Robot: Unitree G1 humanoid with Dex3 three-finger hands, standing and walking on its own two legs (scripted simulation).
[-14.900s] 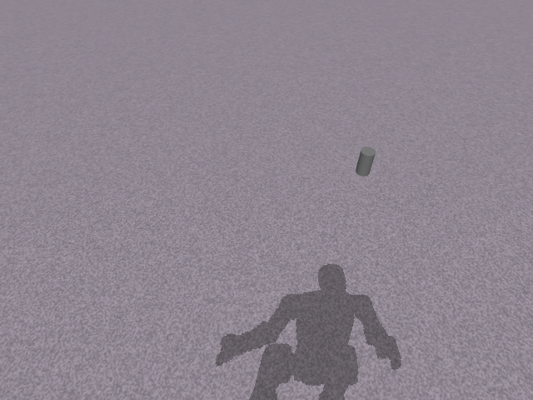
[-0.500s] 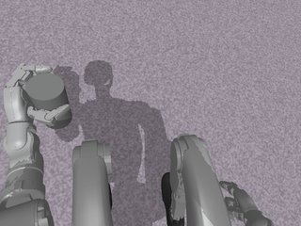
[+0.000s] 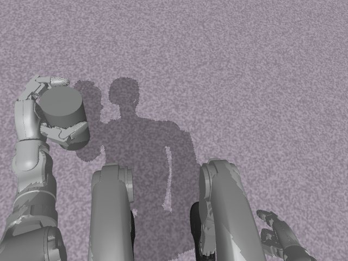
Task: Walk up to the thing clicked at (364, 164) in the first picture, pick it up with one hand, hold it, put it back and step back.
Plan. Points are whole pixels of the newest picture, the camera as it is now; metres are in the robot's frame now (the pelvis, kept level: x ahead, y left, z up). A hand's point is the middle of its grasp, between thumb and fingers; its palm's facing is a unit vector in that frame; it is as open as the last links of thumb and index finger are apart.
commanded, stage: settle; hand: left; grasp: from the side
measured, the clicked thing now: (68, 121) +0.42 +0.24 -0.07
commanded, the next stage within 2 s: lift in 0.10 s
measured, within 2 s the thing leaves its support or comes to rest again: neither
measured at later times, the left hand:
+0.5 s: hand (63, 110) +0.42 +0.23 +0.00, palm faces +0.13 -0.99 -0.05, open 11.1 cm
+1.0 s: hand (21, 78) +0.40 +0.23 +0.15, palm faces +0.15 -0.99 -0.06, open 11.1 cm
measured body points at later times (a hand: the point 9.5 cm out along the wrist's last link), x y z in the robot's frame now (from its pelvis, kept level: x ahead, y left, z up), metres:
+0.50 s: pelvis +0.00 +0.00 +0.02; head +0.19 +0.03 +0.43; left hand +0.41 +0.29 +0.00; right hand +0.14 -0.27 -0.11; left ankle +0.09 +0.13 -0.34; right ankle +0.10 -0.12 -0.34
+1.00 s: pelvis +0.02 +0.00 +0.14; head +0.19 +0.03 +0.55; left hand +0.39 +0.28 +0.15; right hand +0.20 -0.24 +0.01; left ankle +0.09 +0.13 -0.34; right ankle +0.10 -0.12 -0.34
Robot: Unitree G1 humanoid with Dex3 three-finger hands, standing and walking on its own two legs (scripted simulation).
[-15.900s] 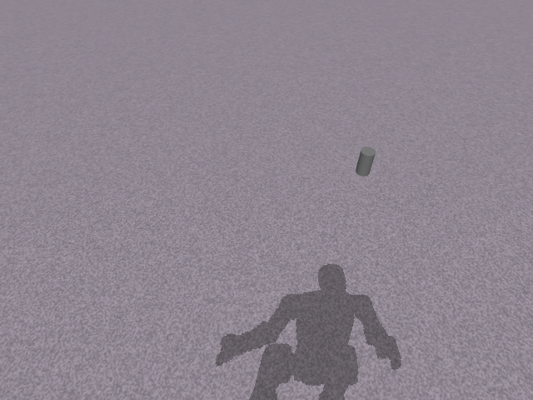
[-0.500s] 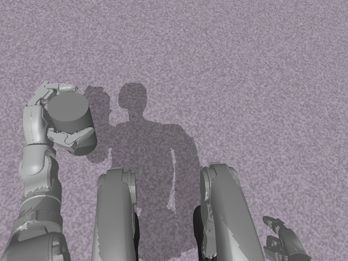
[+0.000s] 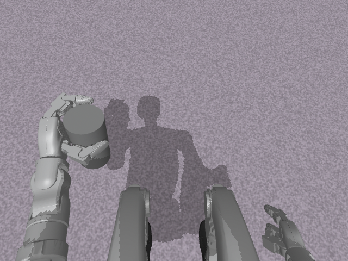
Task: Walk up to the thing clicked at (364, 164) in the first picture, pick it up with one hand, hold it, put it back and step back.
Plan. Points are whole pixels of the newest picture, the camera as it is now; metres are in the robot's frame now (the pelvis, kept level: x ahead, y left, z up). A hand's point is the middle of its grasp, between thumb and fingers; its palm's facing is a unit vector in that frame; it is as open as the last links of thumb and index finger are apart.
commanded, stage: lift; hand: left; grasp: from the side
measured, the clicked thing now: (90, 139) +0.38 +0.21 -0.02
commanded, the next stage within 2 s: hold in 1.40 s
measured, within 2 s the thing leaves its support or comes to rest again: neither
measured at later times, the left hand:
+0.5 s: hand (49, 100) +0.37 +0.20 +0.16, palm faces +0.11 -0.99 -0.05, open 11.1 cm
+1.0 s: hand (31, 68) +0.37 +0.19 +0.23, palm faces +0.11 -0.99 -0.04, open 11.1 cm
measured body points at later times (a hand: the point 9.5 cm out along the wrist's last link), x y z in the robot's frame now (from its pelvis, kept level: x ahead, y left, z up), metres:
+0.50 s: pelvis +0.03 +0.00 +0.14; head +0.12 +0.03 +0.58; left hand +0.36 +0.25 +0.17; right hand +0.18 -0.24 +0.03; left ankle +0.07 +0.13 -0.48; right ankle +0.07 -0.13 -0.47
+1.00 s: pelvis +0.04 +0.00 +0.19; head +0.11 +0.01 +0.64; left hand +0.36 +0.24 +0.23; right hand +0.19 -0.23 +0.08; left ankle +0.07 +0.13 -0.48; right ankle +0.07 -0.13 -0.47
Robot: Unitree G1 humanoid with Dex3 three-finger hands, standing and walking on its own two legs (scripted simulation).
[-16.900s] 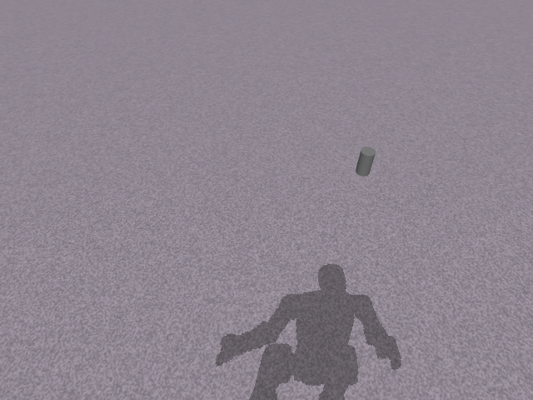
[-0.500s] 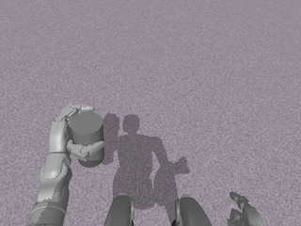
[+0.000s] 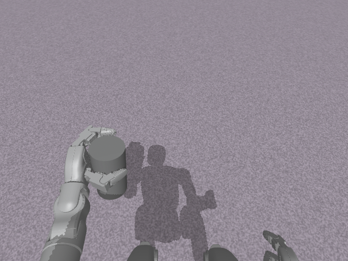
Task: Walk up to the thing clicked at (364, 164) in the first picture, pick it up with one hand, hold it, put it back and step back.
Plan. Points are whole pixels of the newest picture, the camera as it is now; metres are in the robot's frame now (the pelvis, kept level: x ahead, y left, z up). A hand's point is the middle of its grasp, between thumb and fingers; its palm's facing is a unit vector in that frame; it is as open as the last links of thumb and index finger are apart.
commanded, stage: lift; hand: left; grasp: from the side
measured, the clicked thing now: (110, 169) +0.33 +0.17 +0.00
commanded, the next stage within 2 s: hold in 0.40 s
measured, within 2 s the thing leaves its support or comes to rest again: neither
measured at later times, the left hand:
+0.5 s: hand (109, 150) +0.35 +0.16 +0.06, palm faces +0.06 -1.00 -0.02, open 11.1 cm
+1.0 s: hand (107, 150) +0.34 +0.16 +0.08, palm faces +0.06 -1.00 -0.03, open 11.1 cm
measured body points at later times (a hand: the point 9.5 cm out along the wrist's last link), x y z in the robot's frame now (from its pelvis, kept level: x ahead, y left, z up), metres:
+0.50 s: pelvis +0.02 -0.01 +0.02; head +0.07 +0.00 +0.47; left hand +0.34 +0.22 +0.06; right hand +0.14 -0.25 -0.09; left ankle +0.03 +0.13 -0.67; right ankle +0.02 -0.13 -0.67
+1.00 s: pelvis +0.01 -0.01 +0.03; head +0.05 +0.00 +0.48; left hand +0.33 +0.21 +0.08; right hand +0.14 -0.25 -0.08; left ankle +0.03 +0.13 -0.67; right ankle +0.02 -0.13 -0.67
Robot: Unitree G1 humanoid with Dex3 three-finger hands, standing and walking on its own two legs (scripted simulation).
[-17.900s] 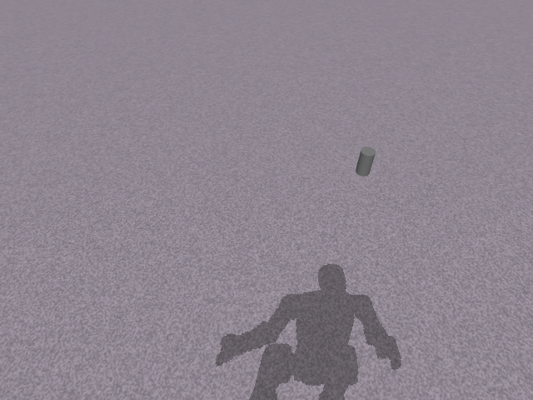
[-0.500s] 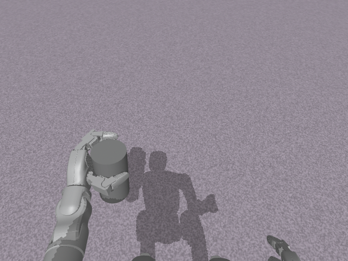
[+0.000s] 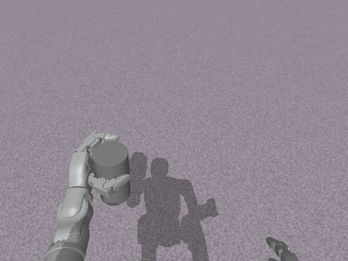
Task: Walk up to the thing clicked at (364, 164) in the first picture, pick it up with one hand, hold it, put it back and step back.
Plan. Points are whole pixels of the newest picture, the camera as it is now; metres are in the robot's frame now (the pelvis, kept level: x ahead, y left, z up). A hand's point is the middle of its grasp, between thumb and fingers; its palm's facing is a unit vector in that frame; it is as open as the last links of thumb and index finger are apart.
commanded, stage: hold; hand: left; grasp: from the side
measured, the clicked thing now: (113, 174) +0.32 +0.17 +0.01
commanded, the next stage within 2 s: none
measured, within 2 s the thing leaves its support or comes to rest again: neither
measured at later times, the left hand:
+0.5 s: hand (107, 167) +0.32 +0.17 +0.05, palm faces +0.08 -1.00 -0.02, open 11.1 cm
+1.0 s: hand (105, 166) +0.32 +0.17 +0.05, palm faces +0.07 -1.00 -0.02, open 11.1 cm
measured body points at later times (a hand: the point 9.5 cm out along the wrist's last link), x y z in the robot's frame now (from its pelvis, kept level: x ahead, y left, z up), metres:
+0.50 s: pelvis -0.01 +0.00 +0.00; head +0.02 +0.00 +0.45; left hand +0.31 +0.22 +0.05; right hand +0.12 -0.24 -0.10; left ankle +0.02 +0.13 -0.70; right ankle +0.01 -0.13 -0.70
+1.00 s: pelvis -0.01 +0.00 +0.01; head +0.02 +0.01 +0.45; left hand +0.31 +0.23 +0.06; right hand +0.12 -0.24 -0.10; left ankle +0.02 +0.13 -0.70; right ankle +0.01 -0.13 -0.70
